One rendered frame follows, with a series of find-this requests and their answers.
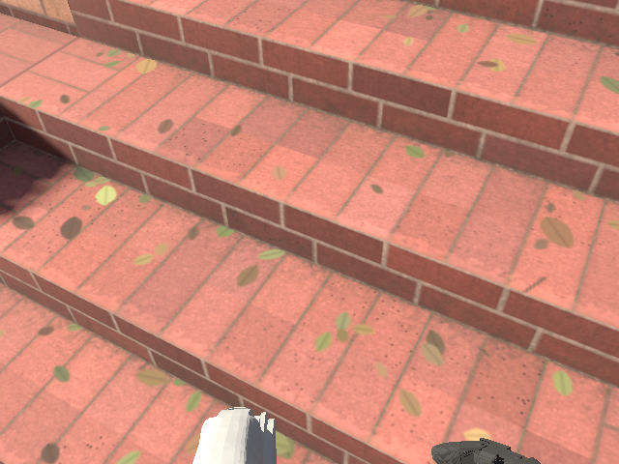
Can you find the right robot hand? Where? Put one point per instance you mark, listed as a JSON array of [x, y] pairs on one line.
[[484, 451]]

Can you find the left robot thigh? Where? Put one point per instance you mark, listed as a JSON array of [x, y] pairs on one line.
[[236, 437]]

